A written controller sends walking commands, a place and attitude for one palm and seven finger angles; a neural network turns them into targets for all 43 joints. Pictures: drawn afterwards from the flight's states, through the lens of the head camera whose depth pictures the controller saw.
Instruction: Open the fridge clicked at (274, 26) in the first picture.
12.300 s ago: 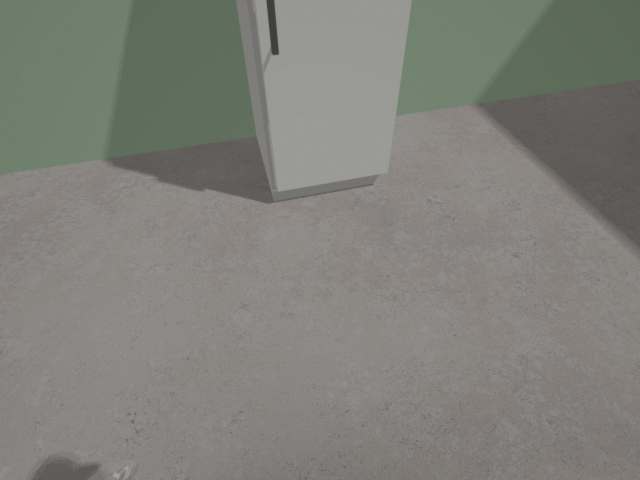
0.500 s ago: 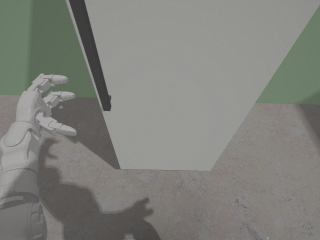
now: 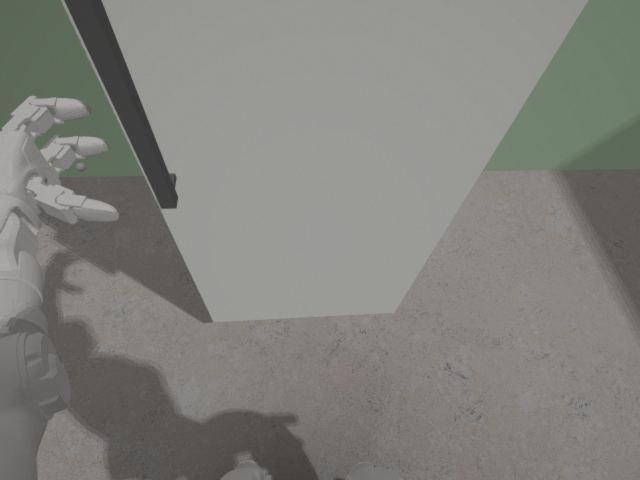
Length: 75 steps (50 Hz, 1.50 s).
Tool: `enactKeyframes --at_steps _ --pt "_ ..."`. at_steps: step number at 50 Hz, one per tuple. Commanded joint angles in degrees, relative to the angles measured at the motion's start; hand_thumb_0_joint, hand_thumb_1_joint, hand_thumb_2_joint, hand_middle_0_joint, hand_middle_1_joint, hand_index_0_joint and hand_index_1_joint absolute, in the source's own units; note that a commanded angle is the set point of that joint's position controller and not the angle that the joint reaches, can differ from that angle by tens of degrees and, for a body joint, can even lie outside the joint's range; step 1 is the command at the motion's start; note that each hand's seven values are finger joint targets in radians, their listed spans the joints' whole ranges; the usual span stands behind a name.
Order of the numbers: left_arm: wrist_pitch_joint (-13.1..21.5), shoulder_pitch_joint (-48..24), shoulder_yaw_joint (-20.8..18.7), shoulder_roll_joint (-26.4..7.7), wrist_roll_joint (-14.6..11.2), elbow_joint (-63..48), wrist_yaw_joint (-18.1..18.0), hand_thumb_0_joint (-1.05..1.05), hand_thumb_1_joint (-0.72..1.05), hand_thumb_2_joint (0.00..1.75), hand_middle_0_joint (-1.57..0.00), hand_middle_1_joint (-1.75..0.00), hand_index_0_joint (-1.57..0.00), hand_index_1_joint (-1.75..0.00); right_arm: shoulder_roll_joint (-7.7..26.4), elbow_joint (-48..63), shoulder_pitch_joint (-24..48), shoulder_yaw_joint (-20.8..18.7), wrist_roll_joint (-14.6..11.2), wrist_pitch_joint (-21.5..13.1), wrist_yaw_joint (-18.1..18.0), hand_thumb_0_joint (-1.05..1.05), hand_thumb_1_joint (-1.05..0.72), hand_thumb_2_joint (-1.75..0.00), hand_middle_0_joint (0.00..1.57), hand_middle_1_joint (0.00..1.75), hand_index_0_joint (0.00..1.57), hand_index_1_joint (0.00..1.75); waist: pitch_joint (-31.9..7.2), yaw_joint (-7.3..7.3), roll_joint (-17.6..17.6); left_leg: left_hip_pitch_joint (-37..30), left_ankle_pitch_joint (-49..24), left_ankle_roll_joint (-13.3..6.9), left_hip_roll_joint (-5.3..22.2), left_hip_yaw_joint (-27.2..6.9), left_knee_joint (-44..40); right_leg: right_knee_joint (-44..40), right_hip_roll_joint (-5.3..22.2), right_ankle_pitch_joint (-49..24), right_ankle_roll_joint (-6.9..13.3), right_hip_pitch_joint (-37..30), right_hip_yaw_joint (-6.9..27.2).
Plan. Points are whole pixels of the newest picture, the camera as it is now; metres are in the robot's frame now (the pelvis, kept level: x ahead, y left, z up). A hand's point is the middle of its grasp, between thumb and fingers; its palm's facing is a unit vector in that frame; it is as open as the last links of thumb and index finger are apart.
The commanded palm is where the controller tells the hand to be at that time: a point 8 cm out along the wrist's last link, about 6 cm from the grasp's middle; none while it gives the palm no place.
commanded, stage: move the hooked fingers beside the handle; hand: left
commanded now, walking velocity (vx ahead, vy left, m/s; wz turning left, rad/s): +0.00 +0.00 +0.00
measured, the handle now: (124, 76) +0.52 +0.20 +0.18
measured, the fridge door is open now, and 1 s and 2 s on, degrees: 0 0 0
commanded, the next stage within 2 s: feel for the door with the fingertips in 0.86 s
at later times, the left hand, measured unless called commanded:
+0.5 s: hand (75, 164) +0.46 +0.27 +0.11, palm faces +0.03 -1.00 -0.01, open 14.0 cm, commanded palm +0.44 +0.31 +0.10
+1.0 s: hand (72, 169) +0.46 +0.27 +0.11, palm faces +0.03 -1.00 +0.00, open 14.0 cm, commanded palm +0.43 +0.30 +0.10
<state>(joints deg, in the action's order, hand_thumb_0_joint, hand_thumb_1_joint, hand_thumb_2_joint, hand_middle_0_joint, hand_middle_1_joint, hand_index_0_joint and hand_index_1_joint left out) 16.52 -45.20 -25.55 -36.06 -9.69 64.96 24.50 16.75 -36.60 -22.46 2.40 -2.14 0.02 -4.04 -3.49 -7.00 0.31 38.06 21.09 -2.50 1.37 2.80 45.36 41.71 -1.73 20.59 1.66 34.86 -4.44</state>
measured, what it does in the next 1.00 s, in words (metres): stands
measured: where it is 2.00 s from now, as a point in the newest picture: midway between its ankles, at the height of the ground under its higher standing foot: outside the picture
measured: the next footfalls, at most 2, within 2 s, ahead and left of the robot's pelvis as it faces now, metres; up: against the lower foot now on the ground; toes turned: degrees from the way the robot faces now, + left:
none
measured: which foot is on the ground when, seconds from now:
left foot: down 0.00-1.00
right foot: down 0.00-1.00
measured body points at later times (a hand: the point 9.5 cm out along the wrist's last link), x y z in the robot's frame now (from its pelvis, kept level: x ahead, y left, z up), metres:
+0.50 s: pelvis +0.01 +0.00 +0.00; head +0.10 +0.02 +0.44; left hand +0.46 +0.32 +0.11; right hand +0.04 -0.27 -0.11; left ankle +0.01 +0.09 -0.71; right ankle -0.01 -0.10 -0.71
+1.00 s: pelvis +0.00 +0.01 +0.00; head +0.08 +0.03 +0.44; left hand +0.45 +0.33 +0.11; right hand +0.04 -0.26 -0.11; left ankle +0.01 +0.09 -0.71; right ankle -0.01 -0.10 -0.71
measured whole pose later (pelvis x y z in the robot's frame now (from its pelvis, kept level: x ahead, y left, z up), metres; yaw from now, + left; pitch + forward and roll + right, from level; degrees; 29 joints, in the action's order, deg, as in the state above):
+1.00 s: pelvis +0.00 +0.01 +0.00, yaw +0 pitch +14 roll -3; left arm 16.7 -44.9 -23.9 -35.3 -10.6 64.9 24.5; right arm 16.0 -35.2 -21.9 2.9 -2.3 2.9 -3.4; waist -4.8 -6.2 0.6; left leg 39.0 22.3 -3.1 1.3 2.5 47.3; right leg 42.6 -1.7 21.3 1.1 35.2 -4.6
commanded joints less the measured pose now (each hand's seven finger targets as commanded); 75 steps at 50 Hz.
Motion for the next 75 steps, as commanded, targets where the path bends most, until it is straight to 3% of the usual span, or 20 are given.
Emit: enactKeyframes --at_steps 1,6,9,14,16,19,25,28,31,33,34,39,45,47,49,53,55,66,70,75 --pt "5.4 -27.1 -2.0 -17.2 -1.4 -13.5 0.3 0.00 -0.50 0.30 -0.30 -1.20 -0.30 -1.20 10.2 4.1 -6.5 -3.9 0.0 -0.6 -0.7 0.00 -0.90 -0.90 0.20 0.30 0.20 0.30 -25.4 -0.29 8.3 -19.6 -22.6 0.4 0.1 -5.8 -3.0 -3.3 -0.8 -18.5 -0.5 -4.3 3.5" --pt "2.8 -23.1 -4.6 -20.5 -1.1 -6.3 0.9 0.00 -0.50 0.30 -0.30 -1.20 -0.30 -1.20 10.7 4.3 -7.5 -3.7 -0.2 0.5 -0.8 0.00 -0.90 -0.90 0.20 0.30 0.20 0.30 -22.3 0.22 3.1 -11.9 -18.7 -0.5 -0.4 -4.5 -3.1 -3.5 -0.5 -19.3 -1.0 -7.5 4.2" --pt "2.9 -20.7 -3.1 -19.2 -0.3 -9.2 1.3 0.00 -0.50 0.30 -0.30 -1.20 -0.30 -1.20 10.2 5.6 -7.3 -3.8 -0.1 1.1 -0.5 0.00 -0.90 -0.90 0.20 0.30 0.20 0.30 -23.9 1.08 7.6 -13.7 -21.0 -0.3 -0.4 -4.0 -2.9 -2.9 -0.4 -20.4 -0.8 -6.6 4.0" --pt "5.1 -22.0 -6.3 -21.5 -1.9 -12.5 1.1 0.00 -0.50 0.30 -0.30 -1.20 -0.30 -1.20 10.5 6.1 -7.4 -4.2 -0.1 1.8 -0.3 0.00 -0.90 -0.90 0.20 0.30 0.20 0.30 -25.0 0.67 3.8 -13.8 -21.2 -0.4 0.0 -4.2 -2.5 -2.8 -1.1 -20.9 -1.0 -7.7 4.0" --pt "5.7 -23.4 -6.4 -21.3 -2.2 -14.5 1.2 0.00 -0.50 0.30 -0.30 -1.20 -0.30 -1.20 10.2 6.2 -7.3 -4.2 -0.2 1.9 -0.4 0.00 -0.90 -0.90 0.20 0.30 0.20 0.30 -26.4 0.81 6.4 -15.5 -22.7 -0.4 -0.1 -4.2 -2.6 -2.5 -1.2 -22.0 -0.8 -7.9 4.0" --pt "5.3 -23.0 -3.0 -17.9 -1.3 -14.2 1.2 0.00 -0.50 0.30 -0.30 -1.20 -0.30 -1.20 9.8 5.7 -6.8 -4.1 -0.2 1.9 -0.3 0.00 -0.90 -0.90 0.20 0.30 0.20 0.30 -24.3 0.10 10.2 -18.0 -22.7 0.0 0.0 -4.6 -2.4 -2.9 -1.2 -19.6 -0.7 -3.8 3.6" --pt "3.9 -22.2 0.8 -12.3 -2.6 -14.6 1.6 0.00 -0.50 0.30 -0.30 -1.20 -0.30 -1.20 9.6 5.5 -6.5 -4.2 -0.2 1.8 -0.3 0.00 -0.90 -0.90 0.20 0.30 0.20 0.30 -23.8 -0.38 9.6 -21.0 -26.1 0.3 0.4 -5.6 -2.3 -2.9 -1.3 -19.4 -0.3 -1.7 2.5" --pt "3.3 -19.5 -2.1 -14.5 -2.8 -14.1 0.9 0.00 -0.50 0.30 -0.30 -1.20 -0.30 -1.20 9.9 5.5 -6.5 -4.4 -0.1 2.0 -0.2 0.00 -0.90 -0.90 0.20 0.30 0.20 0.30 -24.3 0.84 6.9 -20.8 -27.1 0.5 0.7 -6.0 -2.3 -2.6 -1.2 -19.8 -0.4 -2.2 2.3" --pt "3.2 -20.0 0.0 -11.6 -2.7 -14.3 -0.1 0.00 -0.50 0.30 -0.30 -1.20 -0.30 -1.20 9.6 6.1 -5.7 -4.1 -0.1 1.9 0.1 0.00 -0.90 -0.90 0.20 0.30 0.20 0.30 -22.2 0.67 6.5 -20.5 -26.9 0.7 0.7 -6.2 -2.8 -2.5 -1.2 -19.0 -0.4 -1.4 2.0" --pt "3.3 -20.7 -2.8 -15.5 -2.0 -13.2 -1.4 0.00 -0.50 0.30 -0.30 -1.20 -0.30 -1.20 10.0 6.0 -5.6 -4.1 0.0 2.0 -0.1 0.00 -0.90 -0.90 0.20 0.30 0.20 0.30 -21.2 1.00 4.6 -17.4 -23.8 0.5 0.4 -5.9 -3.0 -2.5 -1.0 -18.5 -0.5 -2.8 2.4" --pt "3.5 -22.1 -0.4 -13.1 -1.7 -14.9 -1.7 0.00 -0.50 0.30 -0.30 -1.20 -0.30 -1.20 9.6 6.5 -5.3 -4.0 -0.1 1.9 0.1 0.00 -0.90 -0.90 0.20 0.30 0.20 0.30 -22.0 0.32 5.7 -18.1 -23.2 0.4 0.3 -5.8 -3.1 -2.4 -0.9 -18.2 -0.6 -2.6 2.5" --pt "5.9 -21.9 -4.1 -17.1 -0.8 -17.8 -2.8 0.00 -0.50 0.30 -0.30 -1.20 -0.30 -1.20 9.5 6.7 -5.1 -3.9 0.1 1.8 0.2 0.00 -0.90 -0.90 0.20 0.30 0.20 0.30 -26.5 1.88 8.4 -20.9 -26.3 1.1 0.4 -6.2 -2.4 -1.6 -1.0 -19.6 -0.3 -4.5 2.8" --pt "4.0 -22.1 -0.2 -12.9 -2.1 -11.7 -0.3 0.00 -0.50 0.30 -0.30 -1.20 -0.30 -1.20 9.8 6.0 -4.8 -3.6 -0.3 1.7 -0.3 0.00 -0.90 -0.90 0.20 0.30 0.20 0.30 -19.4 -0.38 4.5 -16.3 -19.2 0.2 0.3 -5.7 -3.2 -3.4 -1.2 -16.0 -0.3 -2.9 2.6" --pt "2.9 -22.4 -0.4 -14.3 -1.9 -10.2 0.4 0.00 -0.50 0.30 -0.30 -1.20 -0.30 -1.20 10.2 5.9 -4.8 -3.6 -0.5 1.7 -0.6 0.00 -0.90 -0.90 0.20 0.30 0.20 0.30 -19.1 -0.33 5.4 -15.2 -17.5 0.2 0.1 -5.6 -3.5 -3.5 -0.9 -15.2 -0.4 -2.5 2.8" --pt "2.9 -24.1 3.3 -10.2 -1.8 -11.2 0.7 0.00 -0.50 0.30 -0.30 -1.20 -0.30 -1.20 9.8 5.9 -4.9 -3.5 -0.4 1.3 -0.6 0.00 -0.90 -0.90 0.20 0.30 0.20 0.30 -18.6 -1.07 6.9 -16.8 -17.2 0.4 0.3 -6.3 -3.7 -3.4 -0.9 -13.5 -0.2 0.2 2.4" --pt "5.1 -24.2 2.4 -9.0 -3.0 -16.9 -0.8 0.00 -0.50 0.30 -0.30 -1.20 -0.30 -1.20 9.9 5.3 -5.6 -4.2 0.2 0.8 0.1 0.00 -0.90 -0.90 0.20 0.30 0.20 0.30 -25.3 -0.06 8.6 -23.4 -22.5 1.4 0.8 -7.8 -2.8 -2.4 -1.2 -14.0 0.1 1.3 1.8" --pt "5.1 -24.6 2.2 -8.4 -3.6 -15.9 -1.8 0.00 -0.50 0.30 -0.30 -1.20 -0.30 -1.20 9.8 4.9 -5.9 -4.1 0.2 0.8 0.2 0.00 -0.90 -0.90 0.20 0.30 0.20 0.30 -24.1 -0.29 5.7 -21.5 -22.3 1.2 0.7 -7.9 -2.7 -2.3 -1.3 -14.3 0.1 0.3 1.6" --pt "5.7 -21.0 1.1 -7.7 -0.6 -22.8 -8.7 0.00 -0.50 0.30 -0.30 -1.20 -0.30 -1.20 8.7 6.4 -4.9 -4.3 0.4 0.8 1.6 0.00 -0.90 -0.90 0.20 0.30 0.20 0.30 -27.7 2.14 8.8 -22.5 -26.7 1.6 0.5 -6.7 -2.7 -1.4 -1.4 -18.3 -0.2 -3.5 2.2" --pt "4.3 -19.7 -0.7 -10.2 -0.5 -16.7 -8.7 0.00 -0.50 0.30 -0.30 -1.20 -0.30 -1.20 9.0 6.2 -4.8 -4.0 0.0 1.4 1.2 0.00 -0.90 -0.90 0.20 0.30 0.20 0.30 -21.2 1.29 3.1 -15.2 -20.0 0.4 0.0 -5.1 -3.5 -2.5 -1.2 -18.3 -0.4 -6.4 2.8" --pt "4.1 -23.2 0.1 -11.3 -0.1 -14.2 -6.8 0.00 -0.50 0.30 -0.30 -1.20 -0.30 -1.20 9.0 6.0 -4.8 -3.6 -0.2 1.3 0.4 0.00 -0.90 -0.90 0.20 0.30 0.20 0.30 -19.5 0.26 3.4 -12.3 -15.9 -0.2 -0.5 -4.1 -3.6 -3.4 -0.6 -17.9 -0.6 -7.4 4.1"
